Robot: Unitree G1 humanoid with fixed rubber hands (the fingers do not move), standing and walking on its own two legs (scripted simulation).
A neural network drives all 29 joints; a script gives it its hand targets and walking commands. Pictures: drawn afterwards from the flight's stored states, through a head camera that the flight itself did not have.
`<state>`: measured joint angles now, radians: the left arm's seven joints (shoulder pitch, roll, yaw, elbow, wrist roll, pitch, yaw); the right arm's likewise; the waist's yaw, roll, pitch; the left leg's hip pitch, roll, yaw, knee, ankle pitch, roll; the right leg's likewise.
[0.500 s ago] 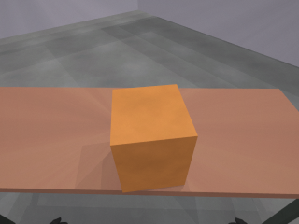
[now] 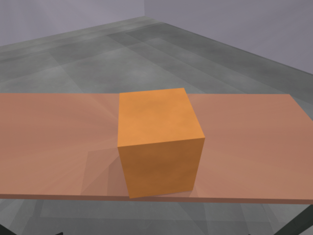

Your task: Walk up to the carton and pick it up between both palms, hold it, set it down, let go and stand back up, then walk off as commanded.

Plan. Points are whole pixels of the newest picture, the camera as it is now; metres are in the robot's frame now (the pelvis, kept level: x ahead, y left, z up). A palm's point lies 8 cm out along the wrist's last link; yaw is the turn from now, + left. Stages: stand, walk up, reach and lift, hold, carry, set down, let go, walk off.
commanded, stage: stand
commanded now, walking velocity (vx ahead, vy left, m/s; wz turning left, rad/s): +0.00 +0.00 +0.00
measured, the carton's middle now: (156, 142) +0.39 +0.05 +0.03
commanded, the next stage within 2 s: walk off in 0.54 s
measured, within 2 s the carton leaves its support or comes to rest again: neither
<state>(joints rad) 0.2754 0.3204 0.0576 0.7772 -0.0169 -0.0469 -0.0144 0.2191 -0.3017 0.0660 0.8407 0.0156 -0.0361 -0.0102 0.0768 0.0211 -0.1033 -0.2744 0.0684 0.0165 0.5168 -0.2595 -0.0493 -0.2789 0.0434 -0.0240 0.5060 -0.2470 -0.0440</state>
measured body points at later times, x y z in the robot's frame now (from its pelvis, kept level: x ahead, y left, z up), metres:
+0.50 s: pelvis -0.02 +0.00 +0.00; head -0.05 -0.01 +0.45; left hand +0.06 +0.30 -0.10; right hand +0.11 -0.26 -0.12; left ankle +0.01 +0.15 -0.74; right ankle +0.01 -0.09 -0.74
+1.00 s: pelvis -0.06 +0.03 -0.02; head -0.04 +0.04 +0.43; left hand -0.02 +0.34 -0.14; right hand +0.03 -0.27 -0.14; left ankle -0.06 +0.13 -0.72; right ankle +0.01 -0.09 -0.74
